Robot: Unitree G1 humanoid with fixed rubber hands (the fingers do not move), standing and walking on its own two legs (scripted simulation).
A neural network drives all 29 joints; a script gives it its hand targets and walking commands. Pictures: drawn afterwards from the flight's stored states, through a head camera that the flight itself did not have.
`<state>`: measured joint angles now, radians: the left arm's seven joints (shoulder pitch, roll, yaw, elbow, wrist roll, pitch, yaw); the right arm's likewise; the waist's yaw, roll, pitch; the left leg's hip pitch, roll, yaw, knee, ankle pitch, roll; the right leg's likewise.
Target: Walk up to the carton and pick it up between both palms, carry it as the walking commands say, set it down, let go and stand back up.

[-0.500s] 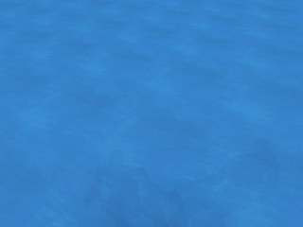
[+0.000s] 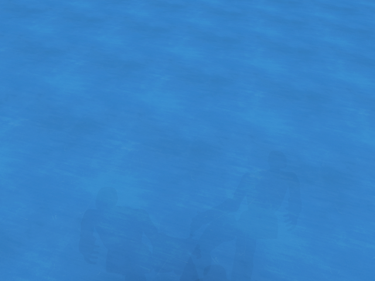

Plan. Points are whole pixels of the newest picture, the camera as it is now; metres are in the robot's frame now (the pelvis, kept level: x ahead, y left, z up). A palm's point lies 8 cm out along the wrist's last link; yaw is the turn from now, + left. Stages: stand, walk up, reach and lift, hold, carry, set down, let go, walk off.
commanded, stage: walk up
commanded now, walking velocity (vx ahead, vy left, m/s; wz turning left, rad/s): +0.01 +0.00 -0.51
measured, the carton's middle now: out of the picture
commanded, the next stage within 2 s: none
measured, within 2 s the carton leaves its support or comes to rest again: neither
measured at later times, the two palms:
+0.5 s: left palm out of the picture +0.13 +0.18 -0.11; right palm out of the picture -0.03 -0.32 -0.13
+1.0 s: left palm out of the picture +0.14 +0.16 -0.13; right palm out of the picture -0.15 -0.27 -0.13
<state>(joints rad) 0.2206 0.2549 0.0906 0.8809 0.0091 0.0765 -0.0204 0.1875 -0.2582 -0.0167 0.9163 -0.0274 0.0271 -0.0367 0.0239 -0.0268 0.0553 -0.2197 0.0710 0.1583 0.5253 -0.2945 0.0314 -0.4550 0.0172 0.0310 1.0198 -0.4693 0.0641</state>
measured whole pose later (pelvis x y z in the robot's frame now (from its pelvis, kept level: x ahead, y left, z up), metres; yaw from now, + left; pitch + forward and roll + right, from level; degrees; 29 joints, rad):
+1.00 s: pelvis -0.07 -0.02 +0.00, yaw -32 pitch -1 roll -1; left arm 0.15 0.27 0.07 0.91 0.00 0.08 -0.03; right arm 0.19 -0.23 -0.04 0.94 -0.04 0.01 -0.02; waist 0.00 -0.01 0.08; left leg -0.25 0.13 0.24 0.54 -0.26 0.01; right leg -0.35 -0.04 -0.06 0.80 -0.44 0.04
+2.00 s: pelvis -0.12 -0.06 -0.01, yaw -62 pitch -1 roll +0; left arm 0.10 0.23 0.06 0.89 0.01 0.03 -0.02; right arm 0.24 -0.27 -0.08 0.94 -0.02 0.05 -0.01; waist -0.03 0.07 0.10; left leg -0.33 0.13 0.12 0.94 -0.53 -0.06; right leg -0.28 0.02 -0.06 0.60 -0.31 -0.04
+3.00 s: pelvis -0.07 -0.41 -0.01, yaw -88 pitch -2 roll -1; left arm 0.22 0.19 0.04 0.96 0.02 -0.06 -0.02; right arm 0.25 -0.21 -0.05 0.95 -0.03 -0.04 0.02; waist 0.00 0.04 0.07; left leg -0.50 0.17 0.03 1.16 -0.30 -0.01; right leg -0.30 0.05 -0.09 0.52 -0.20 -0.08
